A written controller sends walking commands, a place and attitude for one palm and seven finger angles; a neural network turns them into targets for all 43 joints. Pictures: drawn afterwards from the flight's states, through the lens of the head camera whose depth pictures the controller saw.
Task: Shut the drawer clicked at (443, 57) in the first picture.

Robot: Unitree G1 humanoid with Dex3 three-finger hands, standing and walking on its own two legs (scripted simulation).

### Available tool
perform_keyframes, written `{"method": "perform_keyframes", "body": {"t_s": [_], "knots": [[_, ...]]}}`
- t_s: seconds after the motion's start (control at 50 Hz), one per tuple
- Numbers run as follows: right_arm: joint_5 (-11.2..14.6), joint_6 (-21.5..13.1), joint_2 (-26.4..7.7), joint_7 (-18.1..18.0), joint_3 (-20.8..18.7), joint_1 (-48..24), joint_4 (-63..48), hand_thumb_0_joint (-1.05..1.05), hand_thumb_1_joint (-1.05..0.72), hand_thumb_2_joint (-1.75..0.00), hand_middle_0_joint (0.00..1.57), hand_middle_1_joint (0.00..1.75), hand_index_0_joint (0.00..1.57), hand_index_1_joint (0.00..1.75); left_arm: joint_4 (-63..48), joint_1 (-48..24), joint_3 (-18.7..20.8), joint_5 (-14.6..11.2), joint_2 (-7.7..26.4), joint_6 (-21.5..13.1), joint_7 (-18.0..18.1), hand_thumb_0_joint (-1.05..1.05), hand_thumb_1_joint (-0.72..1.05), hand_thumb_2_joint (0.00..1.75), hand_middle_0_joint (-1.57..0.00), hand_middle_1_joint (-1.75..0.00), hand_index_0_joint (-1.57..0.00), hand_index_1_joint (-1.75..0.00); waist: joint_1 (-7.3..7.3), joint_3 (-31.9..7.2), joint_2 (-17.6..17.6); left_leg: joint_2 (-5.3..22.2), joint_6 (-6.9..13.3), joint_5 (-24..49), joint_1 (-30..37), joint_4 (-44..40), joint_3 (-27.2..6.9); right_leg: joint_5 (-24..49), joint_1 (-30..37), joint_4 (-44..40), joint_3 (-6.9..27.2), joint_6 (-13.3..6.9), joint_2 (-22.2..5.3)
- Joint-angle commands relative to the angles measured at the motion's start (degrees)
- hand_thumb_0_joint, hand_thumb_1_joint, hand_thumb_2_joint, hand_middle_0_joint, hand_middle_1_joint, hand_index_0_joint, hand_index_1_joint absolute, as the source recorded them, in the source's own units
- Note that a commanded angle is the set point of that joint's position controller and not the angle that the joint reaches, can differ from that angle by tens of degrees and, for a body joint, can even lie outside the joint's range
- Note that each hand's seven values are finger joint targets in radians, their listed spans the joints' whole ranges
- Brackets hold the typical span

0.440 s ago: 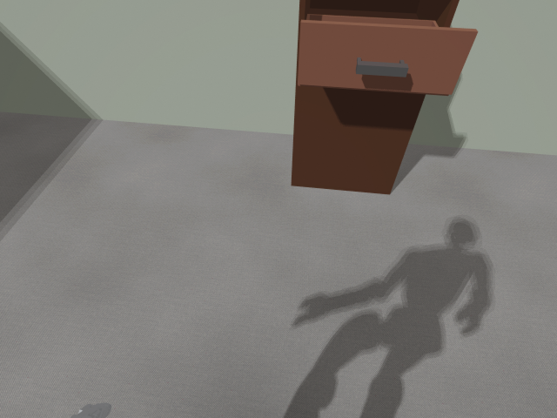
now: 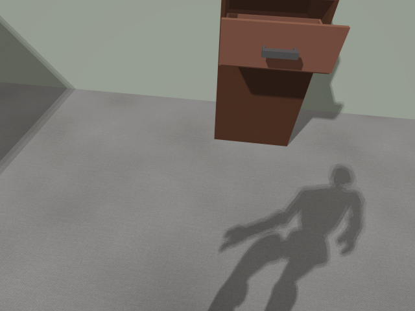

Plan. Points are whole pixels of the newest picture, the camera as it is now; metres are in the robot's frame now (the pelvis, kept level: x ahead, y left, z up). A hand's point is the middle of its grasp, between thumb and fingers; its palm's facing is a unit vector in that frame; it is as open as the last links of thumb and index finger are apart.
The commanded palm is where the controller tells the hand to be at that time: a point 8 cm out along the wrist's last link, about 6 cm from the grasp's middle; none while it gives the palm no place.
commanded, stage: stand and wait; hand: left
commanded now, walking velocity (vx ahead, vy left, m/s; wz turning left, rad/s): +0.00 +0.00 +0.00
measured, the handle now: (279, 51) +1.01 -0.21 +0.04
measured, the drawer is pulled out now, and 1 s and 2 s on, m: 0.30 0.30 0.30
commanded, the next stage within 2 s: look at it before walking up in 0.40 s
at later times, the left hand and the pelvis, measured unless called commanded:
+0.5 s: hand out of the picture +0.07 +0.24 -0.15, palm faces -0.02 -0.94 -0.34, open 7.4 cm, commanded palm none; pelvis -0.01 +0.00 +0.00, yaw +0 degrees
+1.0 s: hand out of the picture +0.07 +0.24 -0.15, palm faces -0.02 -0.94 -0.34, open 7.4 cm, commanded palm none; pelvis +0.00 -0.01 +0.00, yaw +0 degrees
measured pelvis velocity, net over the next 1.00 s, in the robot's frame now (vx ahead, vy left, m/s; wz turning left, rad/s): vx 0.00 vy -0.01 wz -0.01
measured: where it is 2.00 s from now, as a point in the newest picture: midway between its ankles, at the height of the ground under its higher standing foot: outside the picture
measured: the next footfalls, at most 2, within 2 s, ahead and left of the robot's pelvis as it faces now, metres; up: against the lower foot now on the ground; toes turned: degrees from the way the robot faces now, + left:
left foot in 1.98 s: +0.15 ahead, +0.09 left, +0.00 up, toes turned -25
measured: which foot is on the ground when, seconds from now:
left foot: down 0.00-1.00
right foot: down 0.00-1.00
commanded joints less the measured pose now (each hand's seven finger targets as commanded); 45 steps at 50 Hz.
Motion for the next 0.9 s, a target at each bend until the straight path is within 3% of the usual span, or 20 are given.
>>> {"method": "perform_keyframes", "body": {"t_s": [0.0,0.42,0.62,0.88], "knots": [[0.3,-1.5,-11.3,-0.6,-2.6,-3.5,-3.4,0.00,-0.90,-0.90,0.20,0.30,0.20,0.30,-3.4,-3.0,2.6,-0.1,12.4,-1.8,0.7,0.00,0.90,0.90,-0.20,-0.30,-0.20,-0.30,-0.37,-3.7,-0.2,5.8,2.3,8.1,0.2,-4.0,-5.0,8.2,1.1,-5.4,5.9,-2.2,-6.6],[0.4,-1.5,-11.9,-0.5,-2.4,-1.8,-0.7,0.00,-0.90,-0.90,0.20,0.30,0.20,0.30,-1.3,-3.2,2.4,0.0,12.6,-1.6,0.5,0.00,0.90,0.90,-0.20,-0.30,-0.20,-0.30,-0.41,-2.0,-0.2,6.3,2.0,4.3,-0.1,-6.8,-5.5,2.5,-0.3,-7.8,6.6,-2.0,-6.3],[0.5,-1.8,-11.9,-0.5,-2.4,-1.8,-0.6,0.00,-0.90,-0.90,0.20,0.30,0.20,0.30,-1.2,-3.1,2.5,0.0,12.5,-1.8,0.5,0.00,0.90,0.90,-0.20,-0.30,-0.20,-0.30,-0.43,-4.1,0.4,6.6,2.0,7.9,1.4,-6.3,-5.4,7.2,1.2,-7.1,6.2,-1.9,-6.4],[0.5,-1.6,-11.8,-0.6,-2.4,-2.3,-0.5,0.00,-0.90,-0.90,0.20,0.30,0.20,0.30,-0.9,-2.8,2.5,-0.1,12.7,-2.0,0.6,0.00,0.90,0.90,-0.20,-0.30,-0.20,-0.30,-0.47,-3.7,0.2,6.7,1.7,9.5,2.4,-6.4,-5.0,10.3,1.9,-7.8,6.4,-2.0,-6.6]]}}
